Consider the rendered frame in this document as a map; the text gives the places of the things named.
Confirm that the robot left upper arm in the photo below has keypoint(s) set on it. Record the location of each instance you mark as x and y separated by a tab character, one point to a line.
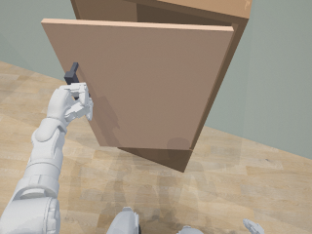
32	216

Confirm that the left robot shin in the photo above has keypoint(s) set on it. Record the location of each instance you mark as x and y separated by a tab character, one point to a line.
127	209

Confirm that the cupboard door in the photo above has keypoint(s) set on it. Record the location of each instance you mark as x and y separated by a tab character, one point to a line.
149	82

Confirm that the handle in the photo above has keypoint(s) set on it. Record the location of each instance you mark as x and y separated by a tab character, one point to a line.
70	77

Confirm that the right robot hand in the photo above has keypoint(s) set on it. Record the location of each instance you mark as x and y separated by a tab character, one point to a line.
254	228

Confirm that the robot left forearm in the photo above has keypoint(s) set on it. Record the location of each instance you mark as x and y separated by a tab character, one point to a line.
41	175

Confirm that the left robot hand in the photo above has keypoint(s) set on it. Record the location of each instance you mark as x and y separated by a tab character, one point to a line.
64	108

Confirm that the left robot thigh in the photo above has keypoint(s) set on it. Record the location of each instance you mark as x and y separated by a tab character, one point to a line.
125	222

